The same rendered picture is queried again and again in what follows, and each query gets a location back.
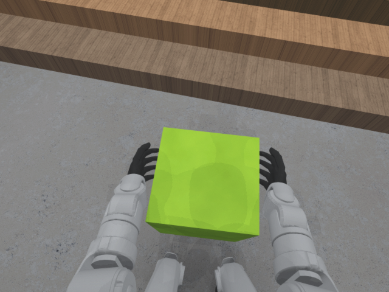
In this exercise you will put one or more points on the robot left forearm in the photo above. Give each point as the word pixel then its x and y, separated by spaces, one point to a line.
pixel 115 244

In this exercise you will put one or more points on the robot right shin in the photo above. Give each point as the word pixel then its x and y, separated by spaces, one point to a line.
pixel 227 260

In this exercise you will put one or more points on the left robot thigh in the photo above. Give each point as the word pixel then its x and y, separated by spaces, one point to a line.
pixel 167 276

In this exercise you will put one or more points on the robot right forearm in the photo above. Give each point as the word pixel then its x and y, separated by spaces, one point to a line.
pixel 295 256

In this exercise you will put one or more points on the left robot hand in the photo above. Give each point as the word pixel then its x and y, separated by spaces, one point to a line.
pixel 139 161

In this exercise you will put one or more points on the left robot upper arm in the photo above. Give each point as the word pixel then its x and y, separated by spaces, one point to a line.
pixel 115 279

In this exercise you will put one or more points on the right robot hand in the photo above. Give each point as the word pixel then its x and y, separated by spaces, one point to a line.
pixel 276 169

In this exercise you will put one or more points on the carton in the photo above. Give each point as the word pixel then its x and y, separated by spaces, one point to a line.
pixel 206 185

